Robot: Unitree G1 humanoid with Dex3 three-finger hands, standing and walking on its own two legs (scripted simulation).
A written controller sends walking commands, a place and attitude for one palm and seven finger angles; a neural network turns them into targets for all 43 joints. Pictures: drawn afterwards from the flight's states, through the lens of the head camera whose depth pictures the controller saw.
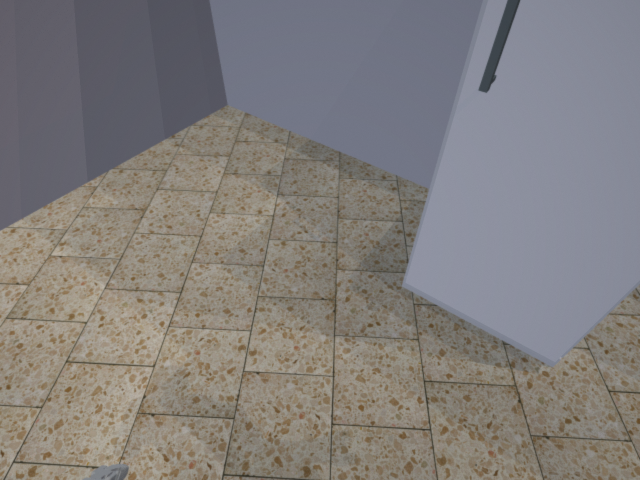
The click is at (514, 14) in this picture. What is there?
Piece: fridge door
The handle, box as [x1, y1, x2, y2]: [478, 0, 519, 92]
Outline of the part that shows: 519,0 507,1 478,90 486,92 496,75 494,74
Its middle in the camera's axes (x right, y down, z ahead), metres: +0.35 -0.41 +0.72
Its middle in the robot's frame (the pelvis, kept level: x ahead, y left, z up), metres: +0.85 -0.31 +0.24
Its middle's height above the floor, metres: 1.01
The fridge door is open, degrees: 0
